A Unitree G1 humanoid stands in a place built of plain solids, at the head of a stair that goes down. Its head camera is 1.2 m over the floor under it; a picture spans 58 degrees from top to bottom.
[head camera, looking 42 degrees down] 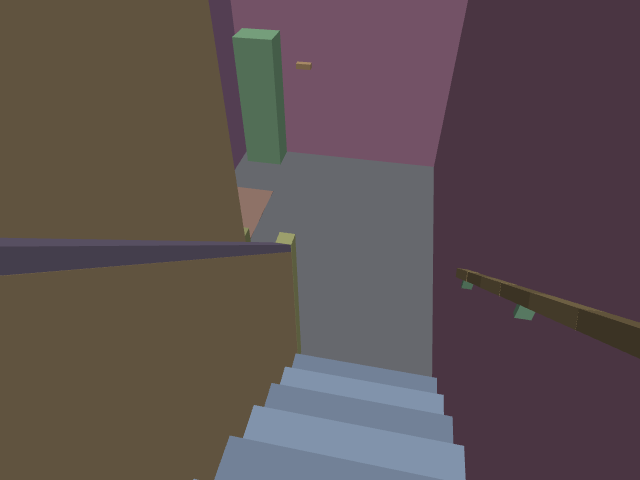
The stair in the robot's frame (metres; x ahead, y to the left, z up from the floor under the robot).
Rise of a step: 0.20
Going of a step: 0.23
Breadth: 0.90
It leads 11 degrees to the right of straight ahead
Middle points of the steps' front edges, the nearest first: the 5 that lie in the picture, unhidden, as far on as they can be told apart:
0.62 -0.11 -0.41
0.84 -0.15 -0.61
1.06 -0.19 -0.81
1.28 -0.24 -1.01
1.50 -0.28 -1.22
